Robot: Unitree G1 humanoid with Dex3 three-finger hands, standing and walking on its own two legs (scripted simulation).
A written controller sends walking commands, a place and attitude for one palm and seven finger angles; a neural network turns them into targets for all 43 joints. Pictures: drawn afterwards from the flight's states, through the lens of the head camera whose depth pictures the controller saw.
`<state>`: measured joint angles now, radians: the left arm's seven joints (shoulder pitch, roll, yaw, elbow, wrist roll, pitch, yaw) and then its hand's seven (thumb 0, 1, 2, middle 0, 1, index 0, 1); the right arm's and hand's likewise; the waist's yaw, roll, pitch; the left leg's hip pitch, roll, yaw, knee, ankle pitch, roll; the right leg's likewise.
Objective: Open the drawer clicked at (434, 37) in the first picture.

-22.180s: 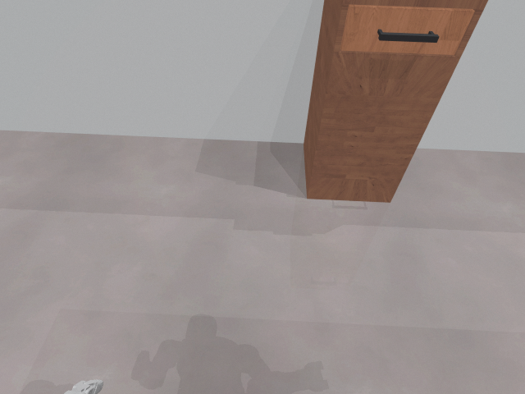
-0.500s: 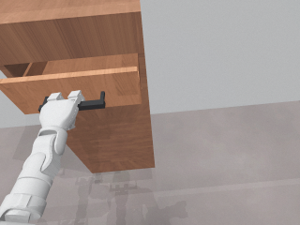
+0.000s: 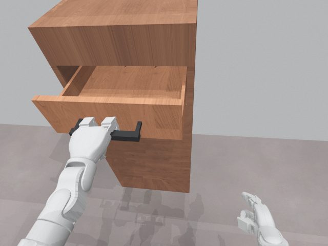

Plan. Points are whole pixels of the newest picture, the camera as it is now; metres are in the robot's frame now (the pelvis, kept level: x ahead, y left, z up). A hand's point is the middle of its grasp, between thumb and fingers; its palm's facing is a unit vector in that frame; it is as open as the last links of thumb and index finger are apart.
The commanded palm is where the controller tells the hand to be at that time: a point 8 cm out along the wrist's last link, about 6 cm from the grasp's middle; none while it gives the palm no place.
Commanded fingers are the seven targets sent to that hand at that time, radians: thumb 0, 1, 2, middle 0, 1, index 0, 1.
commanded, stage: pull the drawer open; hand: left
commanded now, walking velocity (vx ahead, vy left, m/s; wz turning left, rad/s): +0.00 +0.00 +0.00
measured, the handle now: (106, 129) +0.37 +0.20 +0.08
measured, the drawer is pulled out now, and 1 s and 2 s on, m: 0.15 0.25 0.30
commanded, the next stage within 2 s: open the thumb to release the handle in 1.62 s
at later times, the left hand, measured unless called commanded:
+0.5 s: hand (93, 170) +0.26 +0.21 +0.06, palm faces +0.01 -0.11 -0.99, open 6.0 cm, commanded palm +0.21 +0.22 +0.12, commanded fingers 0.00 0.90 0.90 -0.40 -1.35 -0.40 -1.35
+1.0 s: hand (86, 188) +0.22 +0.20 +0.06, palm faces +0.04 -0.11 -0.99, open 5.7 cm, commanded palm +0.19 +0.21 +0.12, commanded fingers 0.00 0.90 0.90 -0.40 -1.35 -0.40 -1.35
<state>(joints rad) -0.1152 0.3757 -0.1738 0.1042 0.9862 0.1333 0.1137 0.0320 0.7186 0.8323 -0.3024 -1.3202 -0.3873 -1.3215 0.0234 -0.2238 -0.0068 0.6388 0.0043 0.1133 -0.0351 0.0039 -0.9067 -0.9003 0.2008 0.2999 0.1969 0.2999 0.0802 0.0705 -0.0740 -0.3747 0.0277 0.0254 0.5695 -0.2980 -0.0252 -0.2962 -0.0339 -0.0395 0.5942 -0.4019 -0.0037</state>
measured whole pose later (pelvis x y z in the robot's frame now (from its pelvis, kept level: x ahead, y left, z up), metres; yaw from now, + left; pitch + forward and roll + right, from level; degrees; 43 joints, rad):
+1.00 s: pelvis -0.02 +0.00 +0.00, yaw -1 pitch +3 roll +1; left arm 0.24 0.40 -0.13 -0.18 0.97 0.09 0.17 0.03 0.70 0.82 -0.34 -1.32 -0.41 -1.33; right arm 0.03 -0.20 0.03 0.63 -0.02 0.11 -0.02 0.01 -0.91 -0.90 0.20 0.30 0.20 0.30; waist 0.09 0.09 -0.06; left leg -0.35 0.04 0.03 0.60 -0.29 -0.03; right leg -0.28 -0.02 -0.03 0.63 -0.40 -0.01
